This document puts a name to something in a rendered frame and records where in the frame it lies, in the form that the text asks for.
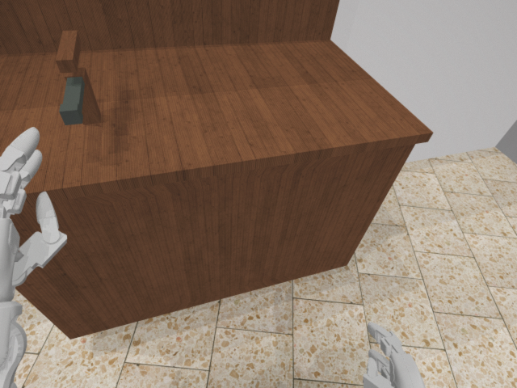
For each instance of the tap lever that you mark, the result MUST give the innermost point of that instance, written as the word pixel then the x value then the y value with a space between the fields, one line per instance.
pixel 71 109

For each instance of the right robot hand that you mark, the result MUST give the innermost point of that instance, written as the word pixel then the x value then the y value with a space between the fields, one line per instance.
pixel 400 371

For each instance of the counter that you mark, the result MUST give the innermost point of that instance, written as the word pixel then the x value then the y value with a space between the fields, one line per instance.
pixel 226 146

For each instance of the robot left forearm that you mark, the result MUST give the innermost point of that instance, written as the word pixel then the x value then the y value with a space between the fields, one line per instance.
pixel 13 342

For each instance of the left robot hand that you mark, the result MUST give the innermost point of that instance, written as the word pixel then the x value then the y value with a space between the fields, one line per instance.
pixel 18 165

